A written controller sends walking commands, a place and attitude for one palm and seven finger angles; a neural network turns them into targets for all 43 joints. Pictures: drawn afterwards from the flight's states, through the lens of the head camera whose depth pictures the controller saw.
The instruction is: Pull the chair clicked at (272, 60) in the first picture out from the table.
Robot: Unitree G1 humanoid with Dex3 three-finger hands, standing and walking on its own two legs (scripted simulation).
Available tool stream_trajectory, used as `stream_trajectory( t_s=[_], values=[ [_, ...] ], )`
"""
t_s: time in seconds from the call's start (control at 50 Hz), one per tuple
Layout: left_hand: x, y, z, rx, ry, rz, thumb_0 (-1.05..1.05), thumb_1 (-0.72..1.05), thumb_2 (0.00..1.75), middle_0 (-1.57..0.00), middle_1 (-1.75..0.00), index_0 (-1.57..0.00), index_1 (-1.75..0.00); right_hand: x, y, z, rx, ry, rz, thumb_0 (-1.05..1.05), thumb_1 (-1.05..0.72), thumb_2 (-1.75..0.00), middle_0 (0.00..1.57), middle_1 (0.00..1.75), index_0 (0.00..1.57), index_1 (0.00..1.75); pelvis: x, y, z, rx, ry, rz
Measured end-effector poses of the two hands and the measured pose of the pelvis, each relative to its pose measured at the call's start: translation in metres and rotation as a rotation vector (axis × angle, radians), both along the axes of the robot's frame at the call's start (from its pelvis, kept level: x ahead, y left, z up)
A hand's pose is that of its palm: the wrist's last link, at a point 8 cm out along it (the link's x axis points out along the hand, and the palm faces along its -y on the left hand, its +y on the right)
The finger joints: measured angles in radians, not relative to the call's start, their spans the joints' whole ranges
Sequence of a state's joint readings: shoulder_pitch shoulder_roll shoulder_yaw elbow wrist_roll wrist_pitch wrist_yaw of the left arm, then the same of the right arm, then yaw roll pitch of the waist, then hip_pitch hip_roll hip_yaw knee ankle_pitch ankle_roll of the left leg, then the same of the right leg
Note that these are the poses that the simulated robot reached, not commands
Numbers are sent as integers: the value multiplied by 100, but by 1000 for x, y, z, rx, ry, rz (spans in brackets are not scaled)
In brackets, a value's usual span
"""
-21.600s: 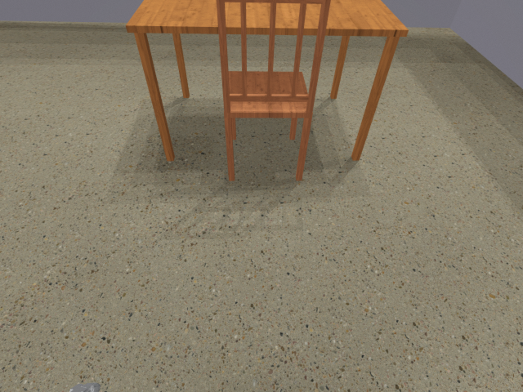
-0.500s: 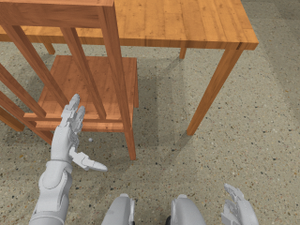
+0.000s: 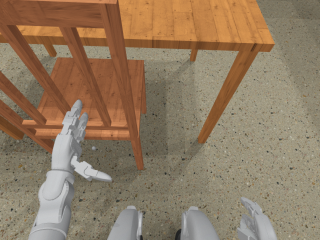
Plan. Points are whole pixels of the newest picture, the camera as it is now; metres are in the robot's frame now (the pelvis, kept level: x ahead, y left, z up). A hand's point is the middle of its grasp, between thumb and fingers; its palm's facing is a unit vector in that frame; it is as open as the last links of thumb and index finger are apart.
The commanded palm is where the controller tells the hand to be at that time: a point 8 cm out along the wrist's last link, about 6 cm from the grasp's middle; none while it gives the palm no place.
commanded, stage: aim the fingers beside a spindle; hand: left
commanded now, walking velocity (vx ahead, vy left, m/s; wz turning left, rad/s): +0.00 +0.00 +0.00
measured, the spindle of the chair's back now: (51, 88) +0.47 +0.30 +0.06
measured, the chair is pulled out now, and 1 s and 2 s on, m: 0.00 0.00 0.00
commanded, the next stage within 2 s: push the fingers through the gap in 0.14 s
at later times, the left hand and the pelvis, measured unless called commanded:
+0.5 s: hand (97, 142) +0.34 +0.17 +0.02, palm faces +0.00 -1.00 -0.04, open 16.9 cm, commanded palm +0.32 +0.22 +0.03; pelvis +0.00 +0.00 +0.00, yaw +0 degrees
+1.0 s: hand (99, 123) +0.39 +0.17 +0.02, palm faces +0.02 -1.00 -0.04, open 16.9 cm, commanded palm +0.37 +0.22 +0.03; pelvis +0.00 +0.00 +0.00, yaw -1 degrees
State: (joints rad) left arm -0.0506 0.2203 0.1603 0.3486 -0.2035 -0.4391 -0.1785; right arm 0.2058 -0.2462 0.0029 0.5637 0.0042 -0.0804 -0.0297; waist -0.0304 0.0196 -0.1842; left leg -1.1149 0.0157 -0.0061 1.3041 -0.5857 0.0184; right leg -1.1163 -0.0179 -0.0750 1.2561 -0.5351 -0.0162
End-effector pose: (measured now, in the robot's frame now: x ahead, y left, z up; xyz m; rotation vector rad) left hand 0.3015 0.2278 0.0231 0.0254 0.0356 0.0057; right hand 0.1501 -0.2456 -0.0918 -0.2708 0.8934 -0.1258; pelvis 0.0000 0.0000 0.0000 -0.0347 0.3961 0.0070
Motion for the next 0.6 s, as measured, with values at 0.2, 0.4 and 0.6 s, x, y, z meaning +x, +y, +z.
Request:
stream_trajectory(
  t_s=[0.2, 0.4, 0.6],
  values=[
    [-2, -4, 3, 7, -2, 2, -1, -50, 30, -6, -8, -6, -8, 3, 4, 2, 14, -6, 3, 1, -90, -90, 21, 30, 20, 30, 1, 1, 2, 2, -4, -3],
    [0, -5, 6, 16, -24, 0, -1, -50, 30, -6, -8, -6, -8, 2, 6, -1, 14, -2, 12, 1, -90, -90, 21, 30, 20, 30, 0, 1, 0, 1, -4, 2],
    [25, -10, 6, 16, -23, 0, -1, -50, 30, -6, -8, -6, -8, -7, 1, -5, 11, 26, -8, 1, -90, -90, 21, 30, 20, 30, -2, 0, -1, 5, 2, -3]
  ],
)
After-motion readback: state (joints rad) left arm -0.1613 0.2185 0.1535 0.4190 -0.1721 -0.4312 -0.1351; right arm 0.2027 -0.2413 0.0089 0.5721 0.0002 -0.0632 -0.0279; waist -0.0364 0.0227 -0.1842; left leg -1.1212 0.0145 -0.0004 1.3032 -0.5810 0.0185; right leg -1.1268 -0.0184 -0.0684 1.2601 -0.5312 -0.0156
